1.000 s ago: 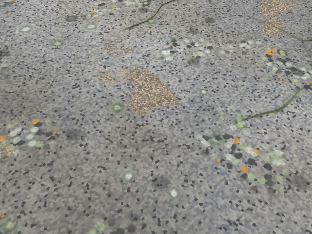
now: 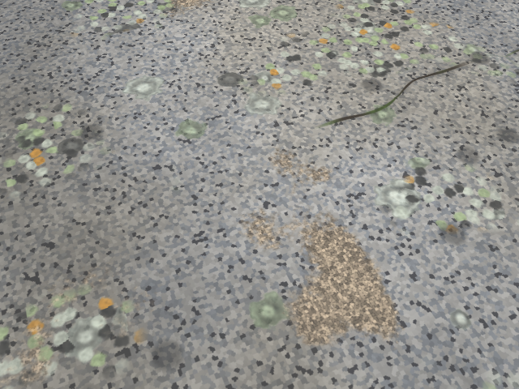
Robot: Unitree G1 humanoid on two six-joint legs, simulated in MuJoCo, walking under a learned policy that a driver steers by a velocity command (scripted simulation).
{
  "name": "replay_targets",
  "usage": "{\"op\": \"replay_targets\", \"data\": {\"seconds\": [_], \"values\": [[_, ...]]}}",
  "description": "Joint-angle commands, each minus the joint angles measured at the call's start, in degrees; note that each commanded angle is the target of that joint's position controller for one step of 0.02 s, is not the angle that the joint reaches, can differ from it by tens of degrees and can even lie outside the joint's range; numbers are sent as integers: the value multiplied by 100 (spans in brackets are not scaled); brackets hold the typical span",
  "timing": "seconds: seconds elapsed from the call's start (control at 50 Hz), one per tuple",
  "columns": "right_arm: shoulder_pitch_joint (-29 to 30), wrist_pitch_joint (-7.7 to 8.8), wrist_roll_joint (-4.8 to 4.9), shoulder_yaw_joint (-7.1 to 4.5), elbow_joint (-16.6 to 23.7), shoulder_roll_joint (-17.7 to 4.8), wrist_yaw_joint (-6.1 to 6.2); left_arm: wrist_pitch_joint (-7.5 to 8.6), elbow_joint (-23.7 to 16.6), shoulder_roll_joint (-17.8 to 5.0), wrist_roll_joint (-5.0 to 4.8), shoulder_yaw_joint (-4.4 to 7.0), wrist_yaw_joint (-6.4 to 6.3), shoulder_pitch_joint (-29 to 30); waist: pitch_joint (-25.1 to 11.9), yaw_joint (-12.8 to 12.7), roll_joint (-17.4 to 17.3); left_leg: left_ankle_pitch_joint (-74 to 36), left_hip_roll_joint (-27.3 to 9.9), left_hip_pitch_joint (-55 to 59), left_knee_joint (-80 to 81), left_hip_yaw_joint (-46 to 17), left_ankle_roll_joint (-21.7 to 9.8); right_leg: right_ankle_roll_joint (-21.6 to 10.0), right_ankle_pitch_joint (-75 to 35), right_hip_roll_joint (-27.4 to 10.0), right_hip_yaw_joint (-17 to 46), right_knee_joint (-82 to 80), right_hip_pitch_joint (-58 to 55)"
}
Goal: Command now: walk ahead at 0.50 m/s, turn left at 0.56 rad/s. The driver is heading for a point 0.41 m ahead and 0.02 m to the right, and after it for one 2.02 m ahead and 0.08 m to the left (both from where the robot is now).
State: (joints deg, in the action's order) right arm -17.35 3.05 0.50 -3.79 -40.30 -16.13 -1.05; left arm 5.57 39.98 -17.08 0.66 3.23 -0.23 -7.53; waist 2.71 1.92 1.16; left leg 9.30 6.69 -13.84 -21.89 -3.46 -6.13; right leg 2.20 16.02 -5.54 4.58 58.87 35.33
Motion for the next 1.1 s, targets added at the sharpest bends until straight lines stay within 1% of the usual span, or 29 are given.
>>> {"op": "replay_targets", "data": {"seconds": [0.02, 0.08, 0.14, 0.2, 0.22, 0.24, 0.26, 0.28, 0.3, 0.32, 0.34, 0.36, 0.38, 0.42, 0.52, 0.6, 0.68, 0.72, 0.74, 0.76, 0.78, 0.8, 0.82, 0.84, 0.86, 0.88, 0.96, 1.02, 1.1], "values": [[180, 85, 39, -259, 411, -967, 130, -22, -343, -313, 39, 62, -25, 111, -338, -126, -387, -1553, -1252, -96, 845, -1122, -944, 212, -997, 121, -169, -1068, -119], [-50, 16, 72, -269, 322, -997, 180, 30, -459, -234, -28, 8, 43, 721, -322, 154, -578, -863, -1077, -197, 715, -1082, -685, 236, -1968, 431, -224, -2295, -579], [-284, -36, 110, -276, 219, -988, 193, 103, -557, -410, -105, 61, 118, 990, -316, 236, -661, -417, -1265, 153, 399, -1562, -606, 151, -1950, 546, -56, -2830, -740], [-284, -58, 68, -254, 164, -883, 211, 190, -480, -588, -107, 143, 180, 695, -347, 71, -866, -486, -1543, 650, -46, -1919, -483, -121, -1482, 479, -49, -3055, -992], [-219, -69, 57, -235, 166, -817, 203, 219, -389, -620, -90, 184, 172, 367, -410, -127, -909, -782, -1468, 665, -298, -1893, -397, -264, -1423, 519, -175, -3262, -1419], [-222, -58, 30, -167, 190, -628, 184, 250, -278, -766, -29, 264, 142, -133, -747, -365, -833, -1237, -1181, 577, -954, -1688, -235, -470, -1380, 419, -144, -3343, -2251], [-276, -43, -55, -51, 285, -359, 171, 263, -212, -1046, 48, 331, 106, -936, -1510, -685, -246, -489, -835, -36, -2480, -1263, -22, -848, -1237, -467, 788, -3251, -3613], [-1161, 16, 126, 40, 320, -57, 173, 186, 96, -1543, 59, 477, 151, -1523, -2050, -364, 1735, 2040, 26, -2097, -4358, -581, 421, -1881, 17, -1586, 3486, -3811, -5329], [-1030, 38, 171, -30, 204, -592, 192, 172, 91, -1021, -128, 367, 197, -1549, -1690, -548, 1205, 2340, -295, -2930, -5069, -845, 461, -1850, 1522, -1680, 4205, -4229, -5247], [-321, 39, 154, -107, 292, -871, 184, 142, 47, -698, -140, 270, 178, -1279, -944, -688, 636, 1825, -505, -3149, -5237, -806, 442, -1609, 1521, -1451, 3376, -4302, -4607], [104, 43, 71, -91, 398, -826, 193, 98, -7, -611, -67, 214, 167, -980, -593, -606, 225, 1435, -711, -3012, -5102, -547, 440, -1463, 904, -1200, 2674, -4358, -3961], [354, 77, -12, -90, 485, -751, 174, 71, 22, -506, -39, 170, 161, -814, -294, -517, 159, 1152, -873, -2955, -4772, -468, 447, -1477, 273, -1005, 2229, -4469, -3466], [330, 91, -19, -92, 498, -664, 141, 78, 36, -416, -1, 121, 144, -738, -275, -365, 315, 937, -1053, -2669, -4496, -402, 445, -1416, -231, -819, 1862, -4568, -3173], [205, 83, 12, -53, 451, -471, 105, 92, 113, -369, -44, 98, 135, -775, -343, -271, 500, 840, -1136, -2422, -4086, -209, 502, -1454, -830, -640, 1418, -4729, -2981], [948, 114, -29, 87, 646, -190, 71, 42, 341, -742, -131, 177, 76, -1011, -199, -453, 328, -183, -1219, -2413, -2441, 70, 670, -1505, -1623, -590, 667, -5025, -2870], [1594, 168, 34, 107, 762, -178, -9, -34, 557, -831, -189, 168, 72, -1361, -84, -694, 323, -1058, -1026, -1949, -1365, 254, 689, -1351, -1783, -516, 274, -4958, -2897], [1975, 214, 75, 69, 942, -288, -113, -151, 751, -920, -220, 183, 53, -1598, 46, -688, 372, -732, -918, -1875, -862, 258, 470, -1231, -2018, -823, 378, -4680, -3447], [1616, 233, 51, -10, 868, -452, -124, -212, 777, -1032, -223, 214, 22, -1496, -147, -381, 416, -489, -762, -1218, -598, 390, 282, -1097, -2988, -829, 279, -4190, -3599], [992, 229, 16, -115, 674, -629, -93, -233, 771, -1010, -229, 199, 7, -1433, -529, -38, 336, -562, -626, -282, -419, 521, 130, -974, -3784, -618, 50, -3465, -3475], [89, 213, -22, -241, 449, -919, -35, -225, 698, -848, -165, 125, -8, -1387, -1171, 367, 181, -698, -956, 1147, -572, 209, -106, -785, -3551, -353, -182, -2299, -2818], [-689, 174, -150, -367, 368, -1506, 18, -137, 483, -313, -48, -58, 1, -1745, -2115, 424, -984, -557, -2453, 3357, -638, -1924, -836, -398, -1374, 342, -562, -101, -797], [-876, 133, -39, -322, 253, -1316, -7, -25, 532, -259, -113, -105, 31, -1889, -2567, 402, -1751, 380, -2988, 3791, 196, -3770, -1347, -303, 1657, 773, -56, 1048, 363], [-564, 127, 6, -199, 262, -972, -16, 41, 460, -792, -248, 44, 72, -1480, -1697, 416, -1180, 934, -2786, 3155, 382, -3266, -1106, -354, 1477, 410, 156, 1482, 933], [-213, 124, 4, -138, 299, -805, -13, 66, 350, -809, -293, 49, 91, -1044, -1075, 303, -875, 803, -2526, 2379, 497, -2489, -921, -394, 965, 154, -2, 1362, 982], [113, 134, -37, -88, 299, -674, -39, 52, 327, -732, -222, 47, 82, -852, -637, 128, -541, 378, -2270, 1608, 711, -1974, -830, -359, 560, -19, -96, 1023, 801], [341, 169, -76, -46, 310, -536, -58, 0, 349, -693, -143, 78, 66, -867, -449, -63, -568, -43, -2076, 1073, 899, -1620, -756, -320, 263, -176, -55, 700, 490], [428, 299, -57, -94, 136, -647, -55, -180, 372, -379, -92, 25, 39, -907, -288, -335, -579, -950, -1901, 331, 1364, -886, -870, -107, -385, -254, -123, 71, 131], [213, 285, -44, -124, -45, -761, 13, -160, 205, -280, -60, -18, 57, -286, -120, -173, -425, -1156, -1776, 395, 1463, -472, -767, -52, -1353, -235, -151, -1027, 277], [-208, 229, 24, -160, -298, -950, 71, -80, 9, -186, -112, -84, 156, 522, 28, 144, -395, -933, -1723, 533, 1468, -174, -599, -98, -2225, 6, -334, -2268, -78]]}}
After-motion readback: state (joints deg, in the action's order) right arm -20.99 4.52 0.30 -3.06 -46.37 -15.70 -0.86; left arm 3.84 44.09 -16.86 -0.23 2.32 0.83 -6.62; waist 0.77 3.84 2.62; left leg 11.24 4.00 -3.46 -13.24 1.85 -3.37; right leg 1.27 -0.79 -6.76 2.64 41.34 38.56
